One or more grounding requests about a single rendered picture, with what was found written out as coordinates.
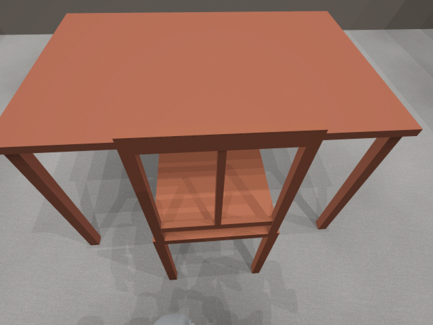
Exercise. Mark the chair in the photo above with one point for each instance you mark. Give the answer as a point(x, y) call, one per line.
point(211, 181)

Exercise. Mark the table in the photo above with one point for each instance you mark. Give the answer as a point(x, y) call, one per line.
point(106, 71)

